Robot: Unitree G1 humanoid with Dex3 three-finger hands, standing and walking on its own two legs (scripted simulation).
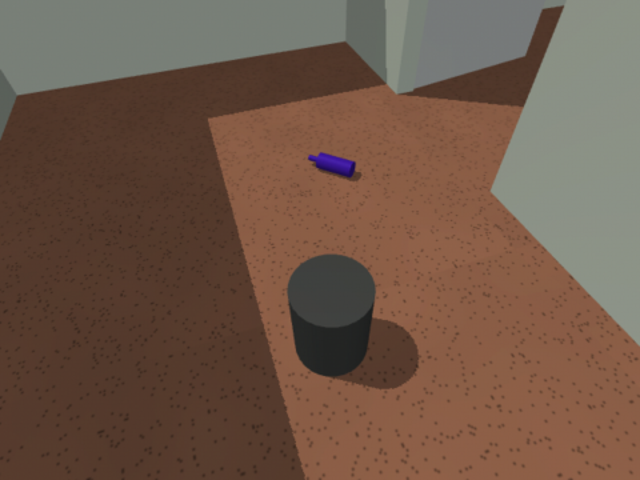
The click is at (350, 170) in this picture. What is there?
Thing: lying bottle
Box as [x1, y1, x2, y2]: [308, 153, 355, 177]
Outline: 308,159 315,161 316,166 319,168 349,177 351,176 354,170 355,163 353,161 324,153 320,153 317,157 312,155 309,155
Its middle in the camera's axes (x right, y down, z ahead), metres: +0.06 -0.37 +1.97
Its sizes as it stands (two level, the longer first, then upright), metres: 0.240 0.081 0.081
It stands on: the floor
